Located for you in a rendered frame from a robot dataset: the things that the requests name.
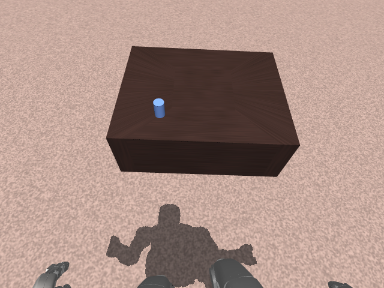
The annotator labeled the left robot hand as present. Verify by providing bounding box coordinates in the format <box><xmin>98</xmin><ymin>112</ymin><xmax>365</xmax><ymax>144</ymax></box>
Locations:
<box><xmin>33</xmin><ymin>262</ymin><xmax>71</xmax><ymax>288</ymax></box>

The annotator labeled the can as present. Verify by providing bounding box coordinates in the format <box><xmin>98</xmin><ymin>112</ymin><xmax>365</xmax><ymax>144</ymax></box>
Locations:
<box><xmin>153</xmin><ymin>98</ymin><xmax>165</xmax><ymax>118</ymax></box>

